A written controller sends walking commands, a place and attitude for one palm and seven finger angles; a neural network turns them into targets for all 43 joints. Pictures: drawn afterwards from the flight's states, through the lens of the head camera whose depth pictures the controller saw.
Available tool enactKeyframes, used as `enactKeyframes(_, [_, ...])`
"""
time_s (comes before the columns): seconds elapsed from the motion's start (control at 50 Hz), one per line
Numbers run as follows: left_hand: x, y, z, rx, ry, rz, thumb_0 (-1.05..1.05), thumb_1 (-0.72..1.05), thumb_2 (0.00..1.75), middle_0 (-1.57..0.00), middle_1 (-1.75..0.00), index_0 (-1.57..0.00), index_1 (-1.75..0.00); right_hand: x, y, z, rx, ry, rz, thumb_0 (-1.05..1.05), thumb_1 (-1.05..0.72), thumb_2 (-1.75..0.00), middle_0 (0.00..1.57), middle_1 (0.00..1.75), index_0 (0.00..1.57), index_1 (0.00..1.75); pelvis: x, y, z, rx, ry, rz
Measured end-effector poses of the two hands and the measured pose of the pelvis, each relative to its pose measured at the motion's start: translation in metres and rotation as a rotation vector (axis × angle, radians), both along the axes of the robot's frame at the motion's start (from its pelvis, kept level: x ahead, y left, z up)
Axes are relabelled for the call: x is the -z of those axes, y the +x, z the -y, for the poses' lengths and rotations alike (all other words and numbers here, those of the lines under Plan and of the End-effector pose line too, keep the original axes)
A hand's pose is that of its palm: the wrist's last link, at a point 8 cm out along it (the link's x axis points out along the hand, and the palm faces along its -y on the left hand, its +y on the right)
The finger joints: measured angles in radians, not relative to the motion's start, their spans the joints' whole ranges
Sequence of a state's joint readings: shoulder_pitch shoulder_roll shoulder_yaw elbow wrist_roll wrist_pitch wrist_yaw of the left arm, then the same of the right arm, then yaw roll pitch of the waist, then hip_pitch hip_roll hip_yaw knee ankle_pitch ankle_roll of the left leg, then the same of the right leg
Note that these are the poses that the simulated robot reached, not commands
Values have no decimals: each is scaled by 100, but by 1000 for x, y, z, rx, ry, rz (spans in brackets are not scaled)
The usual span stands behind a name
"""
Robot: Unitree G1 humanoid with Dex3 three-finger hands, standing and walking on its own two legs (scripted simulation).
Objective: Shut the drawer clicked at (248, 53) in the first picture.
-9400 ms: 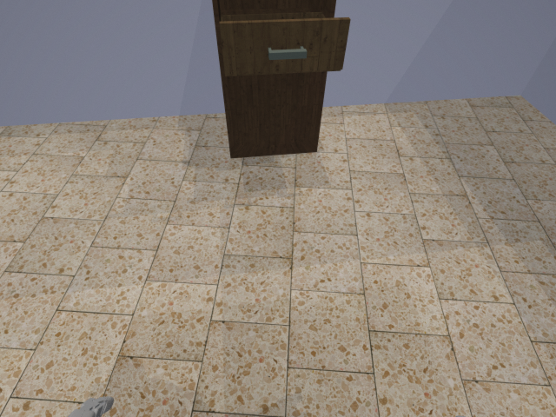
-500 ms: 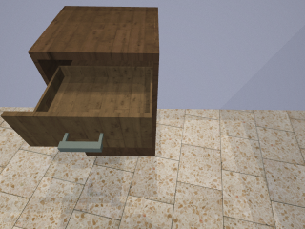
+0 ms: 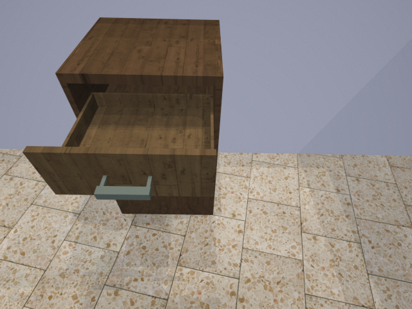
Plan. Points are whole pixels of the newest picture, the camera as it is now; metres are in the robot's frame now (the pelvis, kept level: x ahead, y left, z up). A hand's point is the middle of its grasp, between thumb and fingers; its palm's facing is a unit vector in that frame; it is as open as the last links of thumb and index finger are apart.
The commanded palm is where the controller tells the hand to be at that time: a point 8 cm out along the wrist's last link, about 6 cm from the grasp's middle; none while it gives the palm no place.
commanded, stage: shuffle to correct the standing spot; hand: left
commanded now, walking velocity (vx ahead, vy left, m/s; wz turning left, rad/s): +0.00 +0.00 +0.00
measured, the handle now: (125, 186) +0.40 +0.23 -0.05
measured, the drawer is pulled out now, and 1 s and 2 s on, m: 0.28 0.28 0.28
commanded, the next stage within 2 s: come to a stop and stand still in 0.56 s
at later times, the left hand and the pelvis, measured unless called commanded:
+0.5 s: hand out of the picture +0.01 +0.18 -0.19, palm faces +0.07 -0.98 -0.16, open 7.4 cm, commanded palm none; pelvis +0.06 +0.02 -0.02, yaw +0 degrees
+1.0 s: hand (137, 263) +0.25 +0.19 -0.17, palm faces +0.03 -0.97 -0.24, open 7.3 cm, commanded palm none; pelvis +0.15 +0.01 -0.01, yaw +3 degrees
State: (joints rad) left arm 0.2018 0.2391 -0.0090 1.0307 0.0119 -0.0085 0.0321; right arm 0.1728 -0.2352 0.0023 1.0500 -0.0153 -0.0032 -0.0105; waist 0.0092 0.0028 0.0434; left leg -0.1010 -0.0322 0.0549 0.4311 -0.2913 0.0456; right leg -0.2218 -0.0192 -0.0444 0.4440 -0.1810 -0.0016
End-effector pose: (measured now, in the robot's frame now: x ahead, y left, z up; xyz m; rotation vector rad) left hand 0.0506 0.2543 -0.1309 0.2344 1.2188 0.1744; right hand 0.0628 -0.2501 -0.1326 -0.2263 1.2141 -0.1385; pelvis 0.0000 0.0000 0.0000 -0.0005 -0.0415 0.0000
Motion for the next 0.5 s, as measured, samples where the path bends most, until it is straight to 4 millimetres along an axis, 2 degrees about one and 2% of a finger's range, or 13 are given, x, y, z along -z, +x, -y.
enactKeyframes(0.16, [8, -34, 2, -21, -28, -94, 1, 91, 89, -20, -30, -20, -30, 8, -44, -18, 30, 26, -118, 0, -91, -90, 20, 30, 20, 30, 0, -1, -8, 3, 0, 0])
enactKeyframes(0.32, [16, -58, 15, -58, -76, -205, 1, 91, 89, -20, -30, -20, -30, 17, -80, -37, 88, 59, -258, 0, -91, -90, 20, 30, 20, 30, 4, 22, -13, 9, -4, -12])
enactKeyframes(0.4, [20, -58, 22, -87, -96, -244, 1, 91, 89, -20, -30, -20, -30, 20, -82, -45, 106, 66, -301, 0, -91, -90, 20, 30, 20, 30, 9, 39, -16, 7, -15, -20])
enactKeyframes(0.5, [30, -48, 23, -123, -122, -271, 1, 91, 89, -20, -30, -20, -30, 23, -63, -56, 110, 53, -308, 0, -91, -90, 20, 30, 19, 30, 16, 59, -23, -2, -29, -35])
